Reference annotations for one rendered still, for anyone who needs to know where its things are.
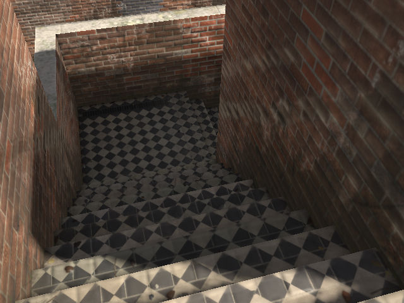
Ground stairs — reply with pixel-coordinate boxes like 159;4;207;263
190;98;219;160
15;159;402;303

